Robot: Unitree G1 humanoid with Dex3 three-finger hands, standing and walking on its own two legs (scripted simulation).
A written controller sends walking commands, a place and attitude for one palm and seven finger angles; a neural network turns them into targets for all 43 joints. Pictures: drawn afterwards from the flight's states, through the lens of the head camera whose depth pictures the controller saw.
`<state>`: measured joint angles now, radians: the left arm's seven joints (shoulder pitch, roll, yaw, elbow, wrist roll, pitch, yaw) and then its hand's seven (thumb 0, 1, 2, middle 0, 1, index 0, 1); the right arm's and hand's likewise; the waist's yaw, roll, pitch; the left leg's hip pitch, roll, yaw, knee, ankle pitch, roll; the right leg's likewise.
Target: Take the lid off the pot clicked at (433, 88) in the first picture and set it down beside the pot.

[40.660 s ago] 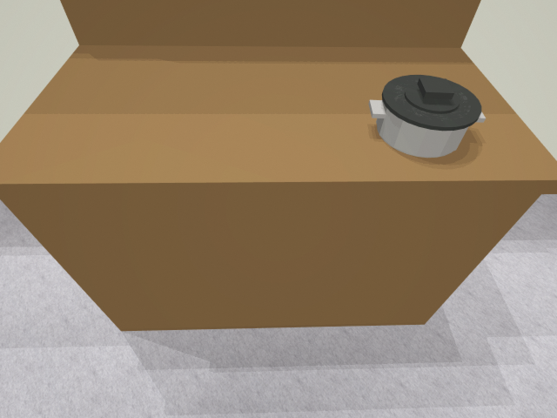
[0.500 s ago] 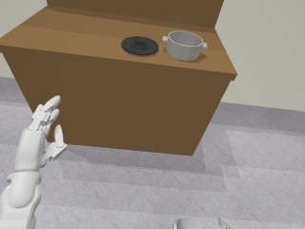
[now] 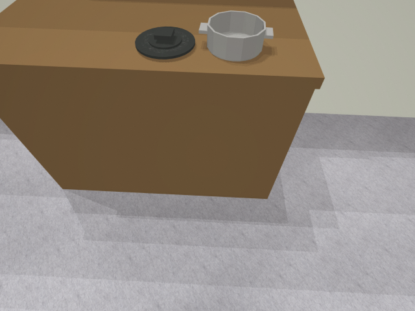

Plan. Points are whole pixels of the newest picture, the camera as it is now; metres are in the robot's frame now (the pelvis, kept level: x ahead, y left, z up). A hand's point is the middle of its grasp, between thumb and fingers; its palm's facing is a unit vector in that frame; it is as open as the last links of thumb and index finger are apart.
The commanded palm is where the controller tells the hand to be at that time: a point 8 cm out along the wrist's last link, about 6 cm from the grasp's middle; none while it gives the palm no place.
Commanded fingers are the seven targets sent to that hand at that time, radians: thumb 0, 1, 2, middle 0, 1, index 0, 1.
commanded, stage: stop stepping back and stand still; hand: left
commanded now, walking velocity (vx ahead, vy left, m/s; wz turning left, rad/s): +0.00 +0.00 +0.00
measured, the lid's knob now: (164, 33) +0.88 +0.13 +0.08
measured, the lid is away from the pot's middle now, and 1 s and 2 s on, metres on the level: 0.23 0.23 0.23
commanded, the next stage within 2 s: let the arm hang, fingers relaxed in 0.54 s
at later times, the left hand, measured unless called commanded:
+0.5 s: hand out of the picture +0.12 +0.16 -0.16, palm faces -0.02 -0.96 -0.26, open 7.3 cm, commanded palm none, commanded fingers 0.00 0.90 0.90 -0.20 -0.30 -0.20 -0.30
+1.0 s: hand out of the picture +0.06 +0.15 -0.16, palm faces -0.01 -0.97 -0.24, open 7.3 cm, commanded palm none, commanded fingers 0.00 0.90 0.90 -0.20 -0.30 -0.20 -0.30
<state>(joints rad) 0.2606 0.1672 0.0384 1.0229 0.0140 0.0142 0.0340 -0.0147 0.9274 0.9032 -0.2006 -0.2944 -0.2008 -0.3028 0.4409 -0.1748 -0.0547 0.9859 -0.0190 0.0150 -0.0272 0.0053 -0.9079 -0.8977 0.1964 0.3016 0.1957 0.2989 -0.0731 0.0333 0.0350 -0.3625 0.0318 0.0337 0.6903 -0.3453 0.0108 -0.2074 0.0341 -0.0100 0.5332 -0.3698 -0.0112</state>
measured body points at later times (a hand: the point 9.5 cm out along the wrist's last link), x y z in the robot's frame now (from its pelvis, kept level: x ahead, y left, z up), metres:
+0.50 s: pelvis +0.05 -0.03 +0.00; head +0.10 -0.04 +0.45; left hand +0.12 +0.21 -0.14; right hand +0.08 -0.26 -0.16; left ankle +0.00 +0.10 -0.72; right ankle -0.06 -0.12 -0.73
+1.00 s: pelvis +0.02 -0.03 +0.01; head +0.03 -0.04 +0.46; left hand +0.06 +0.20 -0.14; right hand -0.02 -0.24 -0.15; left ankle -0.01 +0.10 -0.73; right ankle -0.06 -0.12 -0.73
